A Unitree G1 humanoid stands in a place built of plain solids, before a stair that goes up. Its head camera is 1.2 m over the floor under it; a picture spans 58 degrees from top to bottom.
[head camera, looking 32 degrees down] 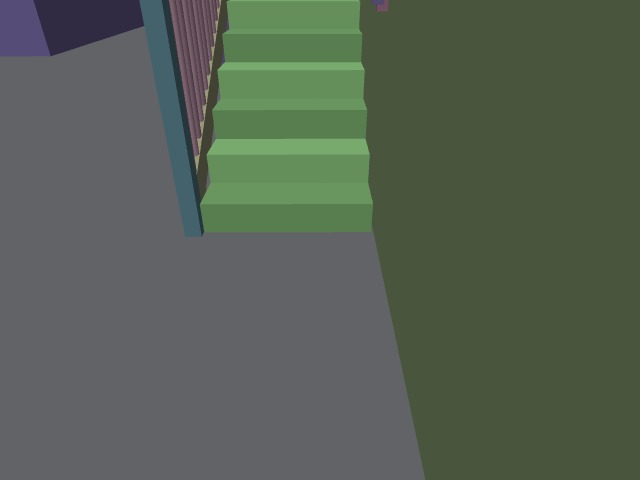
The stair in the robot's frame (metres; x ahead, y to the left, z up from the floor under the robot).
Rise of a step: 0.17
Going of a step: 0.26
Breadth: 0.90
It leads straight ahead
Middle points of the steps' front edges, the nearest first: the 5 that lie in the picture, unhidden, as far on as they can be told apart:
2.00 0.17 0.17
2.26 0.17 0.34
2.52 0.18 0.51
2.79 0.18 0.68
3.05 0.18 0.85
